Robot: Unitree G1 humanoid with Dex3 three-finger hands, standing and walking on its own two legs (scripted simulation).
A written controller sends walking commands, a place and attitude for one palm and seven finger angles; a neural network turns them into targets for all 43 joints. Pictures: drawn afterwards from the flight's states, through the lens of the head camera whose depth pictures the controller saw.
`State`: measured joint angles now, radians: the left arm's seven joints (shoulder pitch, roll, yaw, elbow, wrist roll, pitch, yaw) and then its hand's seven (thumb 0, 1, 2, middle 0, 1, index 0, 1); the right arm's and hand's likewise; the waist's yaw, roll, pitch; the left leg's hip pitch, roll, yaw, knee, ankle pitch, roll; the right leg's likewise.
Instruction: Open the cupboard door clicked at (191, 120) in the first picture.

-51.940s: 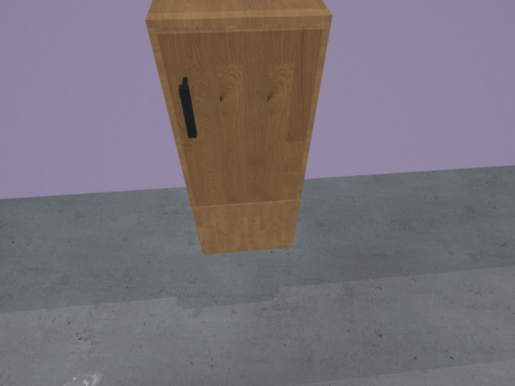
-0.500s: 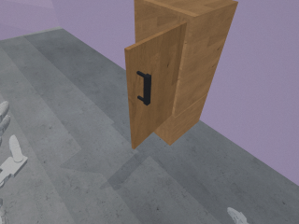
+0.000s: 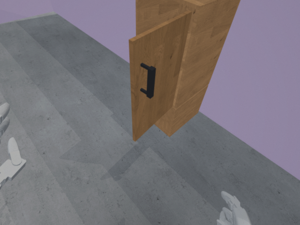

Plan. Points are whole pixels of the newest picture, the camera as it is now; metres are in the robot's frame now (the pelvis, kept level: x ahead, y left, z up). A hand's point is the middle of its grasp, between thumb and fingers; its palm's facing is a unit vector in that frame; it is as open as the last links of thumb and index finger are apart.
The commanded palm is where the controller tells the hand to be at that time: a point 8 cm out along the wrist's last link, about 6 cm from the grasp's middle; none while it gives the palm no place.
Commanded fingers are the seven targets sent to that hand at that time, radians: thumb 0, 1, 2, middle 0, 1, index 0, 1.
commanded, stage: let the arm hang, fingers relaxed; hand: left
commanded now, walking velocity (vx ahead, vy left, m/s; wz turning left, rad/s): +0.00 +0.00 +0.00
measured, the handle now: (146, 81) +0.62 +0.06 +0.02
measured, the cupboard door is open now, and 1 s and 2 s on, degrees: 96 96 96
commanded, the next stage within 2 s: look to check the result in 1.14 s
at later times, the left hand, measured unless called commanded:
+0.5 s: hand out of the picture -0.06 +0.16 -0.18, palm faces +0.05 -0.99 -0.16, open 7.2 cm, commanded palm none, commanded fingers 0.00 0.90 0.90 -0.20 -0.30 -0.20 -0.30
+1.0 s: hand out of the picture +0.01 +0.13 -0.18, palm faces +0.06 -0.98 -0.18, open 7.3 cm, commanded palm none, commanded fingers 0.00 0.90 0.90 -0.20 -0.30 -0.20 -0.30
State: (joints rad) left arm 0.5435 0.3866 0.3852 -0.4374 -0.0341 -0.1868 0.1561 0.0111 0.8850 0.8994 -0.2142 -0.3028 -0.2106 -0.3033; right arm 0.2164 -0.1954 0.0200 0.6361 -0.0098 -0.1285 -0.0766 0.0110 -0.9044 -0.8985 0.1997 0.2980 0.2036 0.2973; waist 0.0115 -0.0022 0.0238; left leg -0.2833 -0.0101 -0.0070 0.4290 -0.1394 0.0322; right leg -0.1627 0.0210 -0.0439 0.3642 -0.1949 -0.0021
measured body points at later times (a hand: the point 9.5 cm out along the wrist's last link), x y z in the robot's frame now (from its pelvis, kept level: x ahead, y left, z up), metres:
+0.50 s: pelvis +0.00 -0.01 +0.00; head +0.02 +0.01 +0.44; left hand -0.06 +0.21 -0.17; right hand -0.01 -0.25 -0.15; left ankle +0.06 +0.09 -0.74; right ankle +0.00 -0.12 -0.74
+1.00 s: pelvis +0.01 -0.03 +0.00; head +0.01 -0.03 +0.45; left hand +0.01 +0.19 -0.16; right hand +0.00 -0.23 -0.17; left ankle +0.06 +0.09 -0.74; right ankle +0.00 -0.12 -0.74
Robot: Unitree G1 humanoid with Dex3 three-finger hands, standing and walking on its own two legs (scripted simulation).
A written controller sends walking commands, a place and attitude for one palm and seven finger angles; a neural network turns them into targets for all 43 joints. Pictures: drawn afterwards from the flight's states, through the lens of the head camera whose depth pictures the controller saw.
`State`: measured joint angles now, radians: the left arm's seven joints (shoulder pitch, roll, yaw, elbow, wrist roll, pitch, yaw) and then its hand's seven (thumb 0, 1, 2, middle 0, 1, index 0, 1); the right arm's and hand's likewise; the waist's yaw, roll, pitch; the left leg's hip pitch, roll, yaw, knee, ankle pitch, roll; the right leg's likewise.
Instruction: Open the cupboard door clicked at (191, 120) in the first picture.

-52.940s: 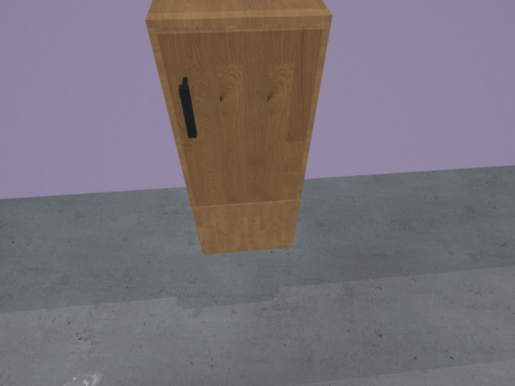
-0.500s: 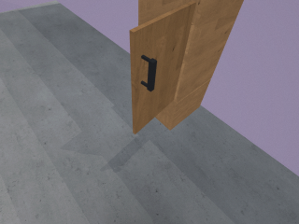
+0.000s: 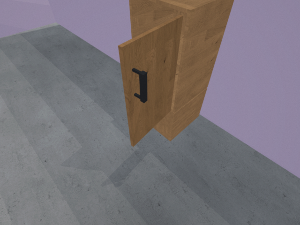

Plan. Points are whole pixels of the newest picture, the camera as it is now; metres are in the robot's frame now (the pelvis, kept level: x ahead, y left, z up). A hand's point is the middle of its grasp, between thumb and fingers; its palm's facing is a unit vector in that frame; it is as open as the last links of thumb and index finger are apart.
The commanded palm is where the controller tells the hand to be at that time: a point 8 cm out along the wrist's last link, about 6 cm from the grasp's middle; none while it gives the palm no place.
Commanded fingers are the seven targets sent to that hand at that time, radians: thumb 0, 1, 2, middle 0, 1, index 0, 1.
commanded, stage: let the arm hang, fingers relaxed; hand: left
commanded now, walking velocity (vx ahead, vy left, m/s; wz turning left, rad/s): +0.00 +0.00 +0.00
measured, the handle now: (139, 85) +0.61 +0.08 +0.02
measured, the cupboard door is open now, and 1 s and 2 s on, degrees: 96 96 96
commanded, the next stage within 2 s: look to check the result in 0.14 s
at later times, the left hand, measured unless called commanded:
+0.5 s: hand out of the picture -0.01 +0.15 -0.17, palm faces +0.06 -0.98 -0.19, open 7.4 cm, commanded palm none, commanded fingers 0.00 0.90 0.90 -0.20 -0.30 -0.20 -0.30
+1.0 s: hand out of the picture +0.02 +0.15 -0.17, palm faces +0.05 -0.98 -0.19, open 7.4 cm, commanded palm none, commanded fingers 0.00 0.90 0.90 -0.20 -0.30 -0.20 -0.30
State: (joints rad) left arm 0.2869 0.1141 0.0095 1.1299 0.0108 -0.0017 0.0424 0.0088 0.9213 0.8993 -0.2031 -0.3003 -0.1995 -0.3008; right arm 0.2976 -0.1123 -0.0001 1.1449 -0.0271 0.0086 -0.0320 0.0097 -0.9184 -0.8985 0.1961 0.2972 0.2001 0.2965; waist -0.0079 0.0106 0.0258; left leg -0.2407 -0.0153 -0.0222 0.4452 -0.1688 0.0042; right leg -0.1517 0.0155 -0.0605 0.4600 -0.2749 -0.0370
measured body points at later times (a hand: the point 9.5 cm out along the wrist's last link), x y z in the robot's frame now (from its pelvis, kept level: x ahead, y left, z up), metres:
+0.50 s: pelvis +0.02 -0.01 +0.00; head +0.03 -0.02 +0.45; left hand -0.01 +0.20 -0.16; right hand +0.01 -0.22 -0.16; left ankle +0.05 +0.12 -0.74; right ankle -0.01 -0.09 -0.74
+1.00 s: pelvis +0.03 -0.02 +0.00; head +0.05 -0.03 +0.45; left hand +0.02 +0.20 -0.16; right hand +0.03 -0.23 -0.16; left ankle +0.05 +0.12 -0.74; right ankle -0.01 -0.09 -0.74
